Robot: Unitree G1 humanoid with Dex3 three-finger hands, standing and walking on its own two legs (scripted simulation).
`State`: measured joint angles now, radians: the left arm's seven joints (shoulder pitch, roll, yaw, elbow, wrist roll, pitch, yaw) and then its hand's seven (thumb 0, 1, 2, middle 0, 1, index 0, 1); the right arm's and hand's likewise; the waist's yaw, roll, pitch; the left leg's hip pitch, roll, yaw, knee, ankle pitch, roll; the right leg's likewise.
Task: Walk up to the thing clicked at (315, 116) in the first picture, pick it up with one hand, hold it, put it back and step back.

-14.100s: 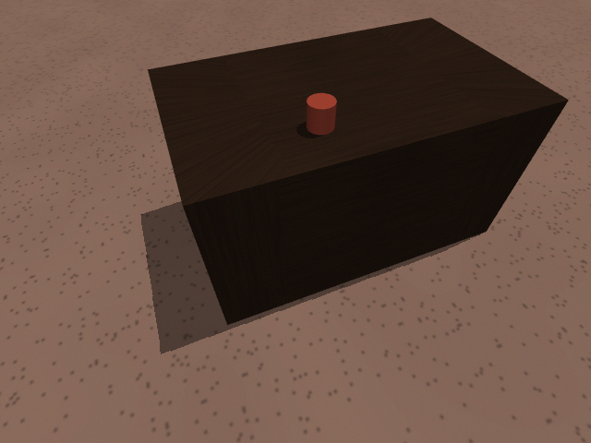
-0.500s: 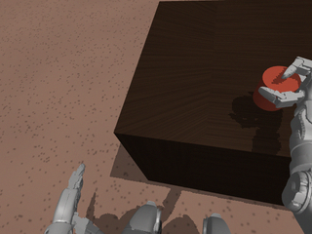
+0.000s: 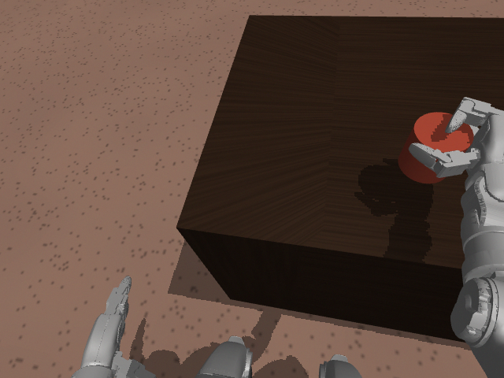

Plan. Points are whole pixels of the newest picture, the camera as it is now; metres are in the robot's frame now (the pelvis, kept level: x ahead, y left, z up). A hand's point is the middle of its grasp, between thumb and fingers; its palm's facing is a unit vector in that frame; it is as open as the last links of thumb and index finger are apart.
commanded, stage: lift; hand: right
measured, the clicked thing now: (432, 149) +0.49 -0.20 +0.04
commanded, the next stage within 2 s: hold in 1.64 s
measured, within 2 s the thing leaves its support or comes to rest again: neither
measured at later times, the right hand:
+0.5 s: hand (451, 129) +0.46 -0.19 +0.12, palm faces +0.15 +0.99 +0.01, open 7.0 cm
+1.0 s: hand (480, 134) +0.39 -0.18 +0.20, palm faces +0.16 +0.99 +0.01, open 7.1 cm
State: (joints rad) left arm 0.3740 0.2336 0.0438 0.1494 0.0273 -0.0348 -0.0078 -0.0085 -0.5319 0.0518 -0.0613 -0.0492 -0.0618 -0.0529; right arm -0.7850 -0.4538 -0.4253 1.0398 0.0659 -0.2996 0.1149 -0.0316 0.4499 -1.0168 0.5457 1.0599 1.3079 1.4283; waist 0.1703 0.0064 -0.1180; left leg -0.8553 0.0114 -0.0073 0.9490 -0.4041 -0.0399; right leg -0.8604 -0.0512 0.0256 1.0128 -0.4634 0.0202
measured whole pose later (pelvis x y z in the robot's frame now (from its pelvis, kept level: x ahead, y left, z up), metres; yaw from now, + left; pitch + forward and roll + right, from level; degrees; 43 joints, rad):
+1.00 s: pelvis +0.00 +0.01 +0.04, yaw -1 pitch +3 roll +0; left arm 0.35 0.23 0.07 0.35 -0.03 -0.05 0.05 -0.01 -0.52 0.04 -0.05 -0.05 -0.05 -0.04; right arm -0.43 -0.24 -0.25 0.39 0.17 0.03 0.03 -0.03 0.47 -1.03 0.56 1.05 1.32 1.43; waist 0.01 -0.02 -0.07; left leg -0.44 0.04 -0.02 0.71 -0.33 -0.03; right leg -0.41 -0.03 0.00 0.71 -0.35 0.03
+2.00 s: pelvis +0.00 +0.01 +0.06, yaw -2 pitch -2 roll +0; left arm 0.24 0.23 0.10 0.60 -0.03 -0.12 0.05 -0.01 -0.53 0.05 -0.05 -0.04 -0.05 -0.05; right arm -0.28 -0.23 -0.25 0.01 0.20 0.32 0.04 -0.03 0.47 -1.02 0.56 1.06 1.32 1.43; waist 0.00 -0.05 -0.04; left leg -0.26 0.04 0.00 0.55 -0.26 -0.03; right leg -0.24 -0.03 0.02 0.55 -0.28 0.03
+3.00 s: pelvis +0.01 +0.01 +0.06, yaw -2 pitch -2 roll +0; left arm 0.23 0.23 0.12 0.64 -0.03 -0.15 0.04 -0.01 -0.53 0.05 -0.05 -0.05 -0.05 -0.05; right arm -0.26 -0.22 -0.25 -0.04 0.20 0.36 0.04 -0.02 0.45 -1.00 0.56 1.06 1.32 1.42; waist 0.00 -0.05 -0.03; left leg -0.23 0.04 0.01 0.53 -0.26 -0.03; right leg -0.21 -0.02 0.02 0.52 -0.27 0.03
